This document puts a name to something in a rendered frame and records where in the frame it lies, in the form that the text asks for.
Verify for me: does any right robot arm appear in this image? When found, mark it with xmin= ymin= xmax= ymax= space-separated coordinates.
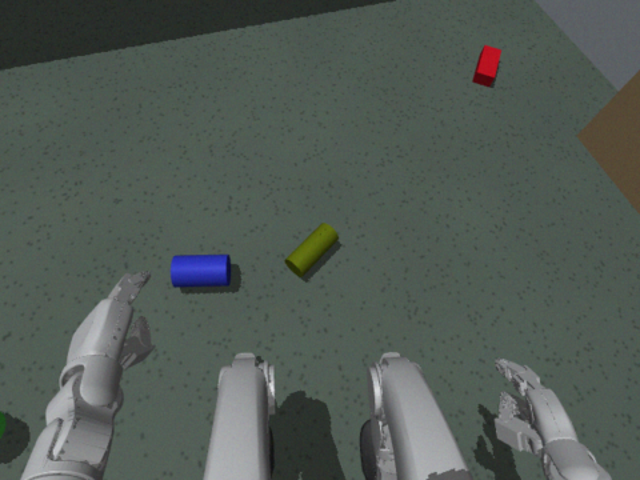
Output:
xmin=541 ymin=439 xmax=612 ymax=480

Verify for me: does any right robot foot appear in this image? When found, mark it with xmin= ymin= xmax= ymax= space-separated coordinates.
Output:
xmin=360 ymin=419 xmax=377 ymax=480

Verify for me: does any left robot hand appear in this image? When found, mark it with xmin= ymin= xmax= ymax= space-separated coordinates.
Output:
xmin=66 ymin=271 xmax=156 ymax=369

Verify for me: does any right robot hand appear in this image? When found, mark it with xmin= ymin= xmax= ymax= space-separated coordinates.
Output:
xmin=494 ymin=358 xmax=579 ymax=461

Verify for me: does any left robot arm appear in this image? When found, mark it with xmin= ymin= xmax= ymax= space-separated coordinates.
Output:
xmin=20 ymin=355 xmax=124 ymax=480

